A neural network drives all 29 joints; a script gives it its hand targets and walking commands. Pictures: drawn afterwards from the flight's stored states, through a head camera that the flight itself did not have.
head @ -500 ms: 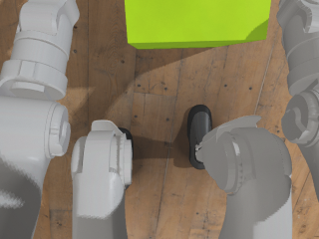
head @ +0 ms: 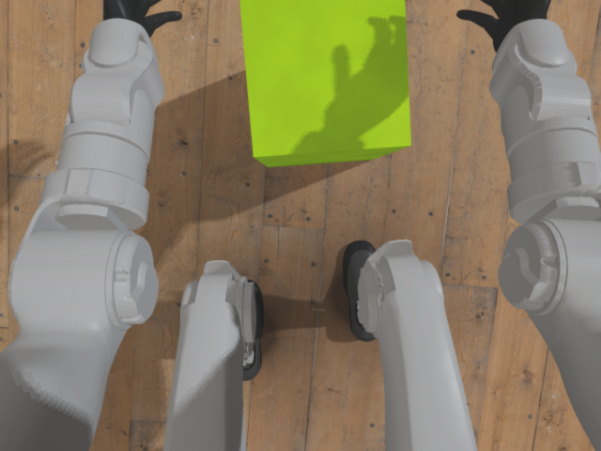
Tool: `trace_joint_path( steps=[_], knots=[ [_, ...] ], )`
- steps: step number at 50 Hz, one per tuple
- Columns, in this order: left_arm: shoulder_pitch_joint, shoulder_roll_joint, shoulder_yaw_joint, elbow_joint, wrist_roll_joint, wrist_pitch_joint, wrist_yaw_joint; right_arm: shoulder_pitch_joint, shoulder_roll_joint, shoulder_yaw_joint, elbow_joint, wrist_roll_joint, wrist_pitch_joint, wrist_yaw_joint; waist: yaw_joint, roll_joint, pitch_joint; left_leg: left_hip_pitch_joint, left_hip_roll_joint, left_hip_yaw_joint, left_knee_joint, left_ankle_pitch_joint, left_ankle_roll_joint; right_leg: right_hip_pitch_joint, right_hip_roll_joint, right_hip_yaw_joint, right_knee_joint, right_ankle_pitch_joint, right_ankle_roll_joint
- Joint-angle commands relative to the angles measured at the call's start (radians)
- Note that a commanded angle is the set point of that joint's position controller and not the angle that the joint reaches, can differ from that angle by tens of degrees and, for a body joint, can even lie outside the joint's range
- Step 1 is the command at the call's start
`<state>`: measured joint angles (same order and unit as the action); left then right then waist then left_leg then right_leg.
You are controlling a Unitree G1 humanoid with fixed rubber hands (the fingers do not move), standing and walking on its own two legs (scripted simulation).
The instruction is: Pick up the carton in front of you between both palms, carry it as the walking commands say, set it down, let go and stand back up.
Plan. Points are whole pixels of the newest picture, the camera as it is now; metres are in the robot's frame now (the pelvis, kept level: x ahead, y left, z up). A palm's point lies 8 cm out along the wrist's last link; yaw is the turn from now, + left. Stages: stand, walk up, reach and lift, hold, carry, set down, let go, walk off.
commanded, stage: set down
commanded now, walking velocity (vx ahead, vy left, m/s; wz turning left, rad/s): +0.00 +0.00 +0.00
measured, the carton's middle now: (321, 97) +0.53 -0.08 -0.35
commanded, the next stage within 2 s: let go in 0.50 s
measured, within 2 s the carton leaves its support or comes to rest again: neither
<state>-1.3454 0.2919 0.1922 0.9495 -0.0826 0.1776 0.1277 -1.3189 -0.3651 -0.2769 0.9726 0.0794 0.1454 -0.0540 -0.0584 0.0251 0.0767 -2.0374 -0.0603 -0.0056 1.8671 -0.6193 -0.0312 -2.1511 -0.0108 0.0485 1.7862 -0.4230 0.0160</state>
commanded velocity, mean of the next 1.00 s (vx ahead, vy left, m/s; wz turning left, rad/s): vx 0.00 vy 0.00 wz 0.00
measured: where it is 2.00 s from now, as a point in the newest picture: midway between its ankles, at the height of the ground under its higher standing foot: (304, 326)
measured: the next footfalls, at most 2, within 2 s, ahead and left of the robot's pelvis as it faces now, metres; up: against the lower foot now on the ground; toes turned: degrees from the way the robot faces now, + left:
none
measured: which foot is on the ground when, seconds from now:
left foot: down 0.00-1.00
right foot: down 0.00-1.00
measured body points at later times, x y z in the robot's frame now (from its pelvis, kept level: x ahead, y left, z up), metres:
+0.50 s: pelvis +0.02 -0.01 +0.14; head +0.34 -0.04 +0.45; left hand +0.58 +0.13 +0.04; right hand +0.54 -0.27 +0.03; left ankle +0.08 +0.12 -0.44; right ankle +0.13 -0.13 -0.44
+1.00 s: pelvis +0.08 -0.01 +0.25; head +0.30 -0.04 +0.64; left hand +0.46 +0.17 +0.14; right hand +0.41 -0.28 +0.14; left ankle +0.08 +0.12 -0.44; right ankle +0.13 -0.13 -0.44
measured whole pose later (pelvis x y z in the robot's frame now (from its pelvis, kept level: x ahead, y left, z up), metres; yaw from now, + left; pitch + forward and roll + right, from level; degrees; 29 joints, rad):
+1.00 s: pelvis +0.08 -0.01 +0.25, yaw -2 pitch +33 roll +1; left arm -0.44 0.16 0.19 0.60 0.07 0.08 0.00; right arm -0.42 -0.23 -0.21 0.60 -0.05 0.08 0.08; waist -0.03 0.01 -0.08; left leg -1.03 -0.02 -0.04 0.81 -0.35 -0.03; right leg -1.12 0.00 0.01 0.77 -0.22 -0.01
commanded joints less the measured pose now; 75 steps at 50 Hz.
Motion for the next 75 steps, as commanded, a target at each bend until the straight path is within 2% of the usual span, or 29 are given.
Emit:
trace_joint_path(
  steps=[1,9,27,30,34,40,50,55,64,70,75],
  knots=[
    [-0.252,0.112,0.002,-0.166,-0.005,-0.004,-0.001,-0.230,-0.149,-0.016,-0.165,-0.001,-0.001,-0.002,-0.035,-0.020,-1.225,0.393,-0.053,0.097,-0.262,0.267,-0.012,0.940,0.061,-0.109,-0.142,0.359,0.016],
    [-0.167,0.103,0.022,-0.221,0.011,0.023,-0.020,-0.158,-0.127,-0.020,-0.230,-0.008,0.035,0.024,-0.015,-0.032,-1.261,0.452,-0.056,0.093,-0.411,0.348,-0.012,1.073,0.069,-0.098,-0.287,0.455,0.017],
    [-0.041,0.048,0.100,-0.176,0.112,-0.005,-0.087,-0.039,-0.060,-0.087,-0.190,-0.116,0.012,0.073,-0.005,-0.020,-1.122,0.689,-0.036,0.061,-0.780,0.404,-0.023,1.266,0.060,-0.077,-0.658,0.452,0.010],
    [0.059,0.029,0.109,-0.199,0.152,-0.005,-0.086,0.059,-0.049,-0.090,-0.211,-0.155,0.009,0.086,-0.002,-0.018,-1.156,0.772,-0.036,0.060,-0.832,0.452,-0.026,1.351,0.062,-0.076,-0.707,0.501,0.004],
    [0.252,-0.005,0.097,-0.301,0.196,-0.005,-0.077,0.240,-0.040,-0.062,-0.303,-0.199,0.007,0.111,0.003,-0.025,-1.183,0.884,-0.035,0.055,-0.907,0.519,-0.027,1.494,0.062,-0.072,-0.771,0.575,-0.005],
    [0.500,-0.034,0.054,-0.454,0.180,-0.046,-0.090,0.485,-0.008,-0.003,-0.444,-0.180,-0.022,0.133,0.003,-0.053,-1.066,0.957,-0.030,0.040,-1.018,0.548,-0.011,1.682,0.048,-0.037,-0.872,0.651,-0.008],
    [0.926,-0.049,0.007,-0.431,0.152,-0.137,-0.135,0.926,0.070,0.074,-0.463,-0.120,-0.106,0.134,0.025,-0.054,-0.819,1.096,-0.008,0.017,-1.168,0.556,-0.002,1.863,0.026,0.004,-1.014,0.730,0.002],
    [1.109,-0.045,-0.022,-0.444,0.136,-0.180,-0.147,1.120,0.072,0.109,-0.499,-0.105,-0.148,0.123,0.031,-0.050,-0.703,1.258,0.001,0.004,-1.244,0.566,0.003,1.916,0.030,-0.005,-1.096,0.691,0.003],
    [1.378,-0.027,-0.082,-0.533,0.103,-0.211,-0.168,1.418,0.075,0.174,-0.597,-0.083,-0.173,0.114,0.036,-0.014,-0.396,1.578,0.024,-0.011,-1.412,0.536,0.010,2.030,0.053,-0.037,-1.267,0.492,0.001],
    [1.492,-0.019,-0.115,-0.577,0.094,-0.186,-0.179,1.502,0.059,0.200,-0.642,-0.075,-0.140,0.118,0.054,0.023,-0.184,1.661,0.042,-0.012,-1.530,0.486,0.017,2.160,0.071,-0.058,-1.343,0.435,0.004],
    [1.513,-0.012,-0.129,-0.599,0.092,-0.139,-0.190,1.509,0.047,0.203,-0.655,-0.079,-0.091,0.124,0.058,0.021,-0.059,1.654,0.054,-0.014,-1.585,0.394,0.026,2.247,0.074,-0.071,-1.356,0.392,0.009]
  ],
)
